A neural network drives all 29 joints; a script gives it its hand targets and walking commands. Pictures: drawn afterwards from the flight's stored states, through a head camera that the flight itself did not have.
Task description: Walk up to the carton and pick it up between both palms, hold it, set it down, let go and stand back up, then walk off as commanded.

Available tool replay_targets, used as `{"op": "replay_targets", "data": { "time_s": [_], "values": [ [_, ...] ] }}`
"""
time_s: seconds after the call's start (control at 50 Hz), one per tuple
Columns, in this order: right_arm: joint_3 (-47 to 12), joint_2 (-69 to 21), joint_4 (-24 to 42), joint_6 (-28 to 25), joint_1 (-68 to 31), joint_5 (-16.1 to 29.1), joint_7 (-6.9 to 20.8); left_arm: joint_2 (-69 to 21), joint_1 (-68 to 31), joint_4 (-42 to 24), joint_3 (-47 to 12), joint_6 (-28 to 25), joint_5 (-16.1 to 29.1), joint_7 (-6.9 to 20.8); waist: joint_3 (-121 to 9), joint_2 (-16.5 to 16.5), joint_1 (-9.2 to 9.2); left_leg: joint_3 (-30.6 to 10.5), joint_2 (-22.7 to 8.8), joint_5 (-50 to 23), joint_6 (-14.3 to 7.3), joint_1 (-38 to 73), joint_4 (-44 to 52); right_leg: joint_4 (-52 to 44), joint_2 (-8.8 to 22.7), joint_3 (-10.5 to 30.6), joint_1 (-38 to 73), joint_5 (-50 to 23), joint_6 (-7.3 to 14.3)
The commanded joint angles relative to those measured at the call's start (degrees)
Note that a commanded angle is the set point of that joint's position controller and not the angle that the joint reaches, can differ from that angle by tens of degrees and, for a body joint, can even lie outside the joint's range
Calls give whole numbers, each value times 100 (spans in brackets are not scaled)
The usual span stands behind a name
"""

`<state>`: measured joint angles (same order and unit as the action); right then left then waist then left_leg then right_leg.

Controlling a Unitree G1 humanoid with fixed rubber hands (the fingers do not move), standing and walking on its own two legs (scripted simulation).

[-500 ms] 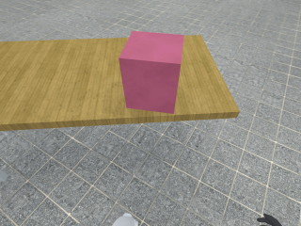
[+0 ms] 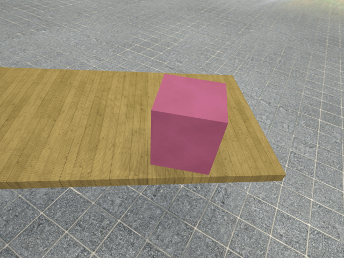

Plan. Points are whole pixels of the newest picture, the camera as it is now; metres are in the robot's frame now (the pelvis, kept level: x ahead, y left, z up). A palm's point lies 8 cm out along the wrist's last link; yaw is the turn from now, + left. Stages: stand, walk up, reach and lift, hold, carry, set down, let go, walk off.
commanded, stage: walk up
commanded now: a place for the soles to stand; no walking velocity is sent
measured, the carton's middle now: (187, 125) +0.56 -0.05 -0.02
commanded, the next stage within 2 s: none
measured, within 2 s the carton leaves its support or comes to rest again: neither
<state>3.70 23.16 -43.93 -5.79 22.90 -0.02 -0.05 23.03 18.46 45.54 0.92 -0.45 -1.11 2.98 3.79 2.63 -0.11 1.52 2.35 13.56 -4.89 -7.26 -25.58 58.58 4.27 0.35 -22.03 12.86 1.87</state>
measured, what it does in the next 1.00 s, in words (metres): walks ahead: right foot, then left foot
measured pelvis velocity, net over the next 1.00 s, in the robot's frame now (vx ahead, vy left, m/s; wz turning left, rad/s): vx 0.15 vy -0.06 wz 0.01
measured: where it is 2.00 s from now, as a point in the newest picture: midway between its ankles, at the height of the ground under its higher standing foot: outside the picture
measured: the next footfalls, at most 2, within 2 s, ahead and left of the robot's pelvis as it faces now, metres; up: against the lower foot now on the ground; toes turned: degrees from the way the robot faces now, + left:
right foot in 0.28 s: +0.20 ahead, -0.20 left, +0.00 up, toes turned -3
left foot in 0.70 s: +0.34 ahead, +0.02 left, +0.00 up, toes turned +0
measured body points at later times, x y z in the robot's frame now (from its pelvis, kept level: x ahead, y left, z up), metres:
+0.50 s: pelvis +0.15 -0.09 -0.02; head +0.17 -0.11 +0.43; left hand +0.23 +0.22 -0.11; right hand +0.24 -0.41 -0.13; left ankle +0.14 +0.05 -0.67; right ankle +0.16 -0.20 -0.74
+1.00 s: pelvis +0.15 -0.06 -0.04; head +0.19 -0.03 +0.41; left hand +0.22 +0.25 -0.17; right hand +0.29 -0.38 -0.11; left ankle +0.30 +0.02 -0.74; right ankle +0.13 -0.18 -0.73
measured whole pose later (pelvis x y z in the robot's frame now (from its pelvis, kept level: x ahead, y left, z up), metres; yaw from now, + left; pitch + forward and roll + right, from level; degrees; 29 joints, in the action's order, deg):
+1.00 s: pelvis +0.15 -0.06 -0.04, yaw +0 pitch -2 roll -1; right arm 3.0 22.4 -44.2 -0.9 9.1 0.0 0.0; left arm 22.6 15.7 46.5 0.9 0.9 -0.4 -0.5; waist 5.8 2.3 -0.2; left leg 1.1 2.7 9.5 -4.3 -30.1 -39.0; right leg 50.4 -0.1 -2.1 -18.7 35.6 0.4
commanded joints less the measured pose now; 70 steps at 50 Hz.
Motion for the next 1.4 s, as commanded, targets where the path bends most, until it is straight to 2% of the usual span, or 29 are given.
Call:
{"op": "replay_targets", "data": {
  "time_s": [0.0, 0.08, 0.18, 0.22, 0.24, 0.26, 0.3, 0.32, 0.42, 0.48, 0.54, 0.64, 0.66, 0.68, 0.7, 0.72, 0.76, 0.8, 0.96, 1.0, 1.02, 1.04, 1.06, 1.12, 1.22, 1.26, 1.28, 1.32, 1.38],
  "values": [
    [460, 1589, 194, -168, 356, -67, -10, 1347, -373, -355, 622, -72, 23, 29, 547, -619, 343, -2168, -1449, 1465, 17, 450, 1658, -468, 182, 239, -1786, -48, -282],
    [467, 1587, 161, -148, 748, -56, -29, 1085, -999, -643, 499, -199, 72, -29, 309, -628, 578, -1792, -1667, -1495, -376, 1504, 968, -1334, 233, 91, -2043, 383, -172],
    [451, 1586, 332, 5, 262, -69, -27, 1087, -571, -598, 470, -345, 53, -32, -131, -954, 286, -875, -1500, -2929, -671, 725, -191, -2587, -4, -315, -231, 615, 81],
    [356, 1322, 506, 32, 63, -17, -18, 1242, 514, -207, 576, -468, 41, -142, -772, 3, -321, -264, -974, -2826, -206, 258, -1737, -3764, -237, -473, 1538, -812, 172],
    [270, 1008, 604, 41, 80, -1, 8, 1524, 1147, -18, 692, -525, -34, -197, -1095, 592, -606, -123, -585, -1276, -3, -953, -2862, -3574, 317, 194, 2671, -796, 149],
    [90, 543, 710, 40, 342, 50, 18, 2066, 1386, -78, 839, -559, -48, -270, -1186, 1999, -513, -171, 99, 1469, 206, -2463, -3809, -3531, 1446, 2078, 3527, -521, 480],
    [210, 1229, 524, 109, 162, -27, 0, 2003, 1096, -322, 851, -529, 84, -267, -820, 877, -496, -547, -82, 1767, 149, -3186, -4281, -3953, 2167, 3341, 3104, -19, 1356],
    [238, 1321, 467, 87, 96, -58, -7, 1803, 815, -405, 777, -523, 92, -268, -359, 328, -369, -657, -273, 1617, 157, -3185, -4354, -3901, 1982, 2894, 2470, -242, 1416],
    [215, 991, 343, 185, -166, 37, 148, 1498, 833, -411, 637, -607, 135, -313, -132, 445, -265, -523, -460, 588, 329, -2922, -3879, -3561, 1092, 1155, 1872, -2718, 813],
    [143, 735, 386, 214, -507, 21, 90, 1411, 688, -431, 614, -537, 115, -387, -259, 777, -361, -140, -417, 540, 427, -3058, -3065, -3066, 1037, 625, 1958, -4564, 1024],
    [65, 672, 195, 162, -638, -15, 45, 1325, 306, -466, 541, -480, 90, -448, -142, 682, -297, 235, -411, -387, 337, -2642, -2076, -2746, 850, 217, 1400, -4694, 931],
    [171, 827, -207, 138, -60, -164, -30, 1159, -562, -706, 405, -319, 182, -417, -891, -24, 278, 261, -126, -1961, 60, -164, -482, -1134, 506, -21, 311, -2179, 458],
    [339, 1265, -135, 163, 6, -292, -72, 1040, -211, -684, 384, -278, 223, -424, -1044, -555, 269, -570, -615, -2432, -156, 254, -654, -783, 332, 73, -235, -981, 302],
    [432, 1703, 53, 231, -340, -328, -73, 949, 67, -685, 384, -183, 267, -435, -1116, -1452, 70, -2350, -1588, -2321, -622, 124, -238, -63, -298, -219, -714, 1154, 29],
    [372, 1549, 231, 320, -651, -209, -54, 1028, 267, -508, 414, -1, 304, -502, -761, -1519, 36, -2837, -2003, -927, -908, -754, 403, 668, -499, -81, -392, 2693, 2],
    [333, 1522, 453, 341, -1058, -193, -88, 1207, 423, -450, 403, 87, 215, -540, -529, -1459, 60, -3307, -2329, -68, -1083, -1032, 742, 837, -382, 172, -491, 2698, -12],
    [297, 1324, 434, 436, -1228, -210, -79, 1272, 82, -285, 463, 161, 173, -483, 198, -1227, 40, -2720, -1728, 1834, -508, -1984, 1145, 762, -293, 191, -397, 2358, 20],
    [383, 1463, 487, 505, -1406, -282, -67, 1324, 444, -113, 546, 183, 72, -405, 257, -1624, -88, -2323, -1429, 2829, -421, -2476, 1231, 487, -313, -80, 37, 2262, 20],
    [341, 1265, 377, 646, -1303, -245, -4, 1076, 1001, 264, 524, 34, 91, -445, -939, -1408, -65, -2126, -1317, 2110, -276, -810, 499, -2581, -443, -271, 621, 1501, 65],
    [296, 1097, 391, 629, -1609, -193, -9, 1127, 1216, 402, 530, -51, 19, -467, -1168, -1053, -279, -1377, -798, 1730, 292, -1320, -24, -3263, -437, -165, 1426, 840, 214],
    [251, 900, 435, 624, -1643, -126, -2, 1494, 1214, 287, 608, -62, -111, -483, -1155, -513, -303, -924, -292, 1577, 823, -2213, -624, -3716, 379, 1250, 1577, 2116, 615],
    [293, 889, 380, 628, -1921, -188, -10, 2038, 502, 208, 752, -68, -108, -485, -377, 561, -322, -482, 207, 1510, 693, -2861, -2248, -4265, 1586, 3075, 500, 3597, 1086],
    [395, 1201, 209, 639, -1655, -208, -28, 2151, -492, -126, 730, -130, -173, -501, 96, 377, -41, -881, -209, 1254, 555, -2208, -3271, -4547, 2189, 3324, -689, 4263, 1554],
    [352, 1019, 21, 577, -1276, -158, 141, 1614, -1152, -161, 565, -285, -138, -518, 350, -20, 305, -835, -215, 698, 384, -1403, -3063, -4129, 1368, 2070, -1401, 2929, 1103],
    [260, 969, -53, 241, -1102, -135, 103, 1256, -604, -55, 410, -197, -159, -286, -150, 546, 68, -233, -181, 1101, 346, -137, -618, -2795, 310, 626, -673, 1931, 486],
    [480, 1508, -52, 90, -515, -295, -19, 957, -526, -244, 366, -178, -62, -266, -655, -447, 230, -2552, -1318, 1296, -193, 756, -122, -884, -144, 193, -1266, 1347, 251],
    [573, 1924, -61, 65, -330, -280, -69, 960, -517, -297, 370, -196, -10, -307, -515, -745, 252, -3734, -2150, 886, -874, 944, 142, -311, -378, -37, -1916, 2214, 112],
    [560, 1918, -157, 45, -143, -175, -110, 1271, -771, -339, 456, -192, -24, -372, -419, -531, 408, -3790, -2444, -323, -1278, 758, 30, -117, -88, 360, -1939, 2263, 65],
    [523, 1824, -15, 39, -500, -116, -104, 1304, -455, -382, 513, -209, 1, -300, 111, -903, 190, -3061, -2105, -438, -979, -353, 172, -194, -17, 272, -1227, 1964, 141]
  ]
}}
